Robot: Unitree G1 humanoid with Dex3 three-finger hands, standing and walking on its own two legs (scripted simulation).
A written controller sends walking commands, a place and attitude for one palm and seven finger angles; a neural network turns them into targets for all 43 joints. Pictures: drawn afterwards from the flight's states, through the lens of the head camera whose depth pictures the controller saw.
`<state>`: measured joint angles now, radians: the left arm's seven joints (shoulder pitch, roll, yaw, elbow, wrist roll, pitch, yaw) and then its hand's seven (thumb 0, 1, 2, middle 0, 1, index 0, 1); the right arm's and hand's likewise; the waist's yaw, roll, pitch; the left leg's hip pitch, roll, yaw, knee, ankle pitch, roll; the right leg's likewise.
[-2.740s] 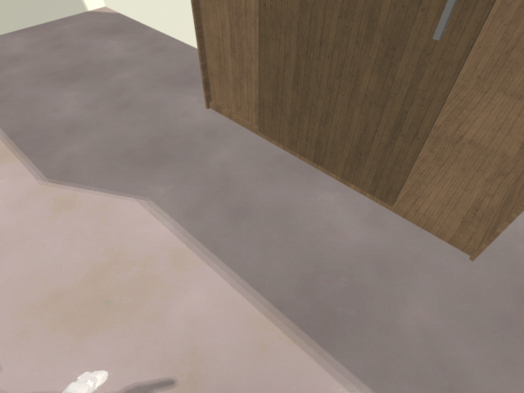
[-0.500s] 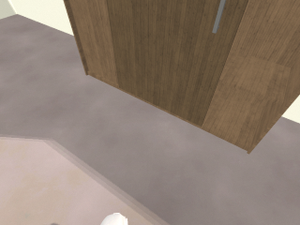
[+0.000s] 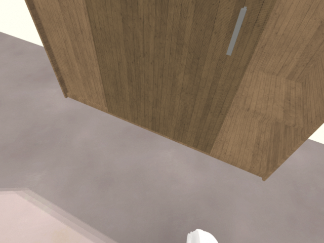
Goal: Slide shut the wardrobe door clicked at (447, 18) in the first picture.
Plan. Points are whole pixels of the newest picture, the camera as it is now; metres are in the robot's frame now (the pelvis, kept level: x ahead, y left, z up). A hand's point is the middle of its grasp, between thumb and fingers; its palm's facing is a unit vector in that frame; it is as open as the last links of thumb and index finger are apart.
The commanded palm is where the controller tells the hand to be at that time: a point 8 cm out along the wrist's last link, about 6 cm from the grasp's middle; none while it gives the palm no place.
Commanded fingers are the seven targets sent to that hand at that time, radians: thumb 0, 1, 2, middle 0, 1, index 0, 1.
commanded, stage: turn to face it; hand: left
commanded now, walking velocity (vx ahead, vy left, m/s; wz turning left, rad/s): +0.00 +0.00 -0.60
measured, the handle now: (236, 31) +0.86 -0.22 +0.15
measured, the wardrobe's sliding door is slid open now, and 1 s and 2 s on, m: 0.39 0.39 0.39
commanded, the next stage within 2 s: take the last steps up to it in 0.64 s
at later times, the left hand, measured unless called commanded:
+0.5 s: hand (125, 216) +0.23 +0.12 -0.17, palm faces -0.16 -0.96 -0.21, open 7.3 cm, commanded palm none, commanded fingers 0.00 0.90 0.90 -0.20 -0.30 -0.20 -0.30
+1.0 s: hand (114, 213) +0.23 +0.16 -0.17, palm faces -0.33 -0.93 -0.17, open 7.4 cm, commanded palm none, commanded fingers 0.00 0.90 0.90 -0.20 -0.30 -0.20 -0.30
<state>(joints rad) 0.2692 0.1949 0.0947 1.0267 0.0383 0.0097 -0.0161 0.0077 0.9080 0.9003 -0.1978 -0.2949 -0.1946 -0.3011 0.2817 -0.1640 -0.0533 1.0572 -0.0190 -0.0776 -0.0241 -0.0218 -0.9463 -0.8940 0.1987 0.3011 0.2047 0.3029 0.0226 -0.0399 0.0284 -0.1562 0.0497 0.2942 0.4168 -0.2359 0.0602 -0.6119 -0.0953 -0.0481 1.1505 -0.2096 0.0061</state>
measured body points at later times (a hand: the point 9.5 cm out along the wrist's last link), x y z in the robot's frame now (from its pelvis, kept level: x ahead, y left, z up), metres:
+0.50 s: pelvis +0.10 -0.04 -0.01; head +0.13 -0.05 +0.44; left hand +0.23 +0.17 -0.15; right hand +0.11 -0.28 -0.16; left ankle +0.12 +0.10 -0.69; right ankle +0.14 -0.14 -0.74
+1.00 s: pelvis +0.14 -0.01 +0.00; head +0.17 +0.00 +0.45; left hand +0.25 +0.21 -0.16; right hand +0.04 -0.22 -0.14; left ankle +0.14 +0.09 -0.74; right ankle +0.06 -0.14 -0.69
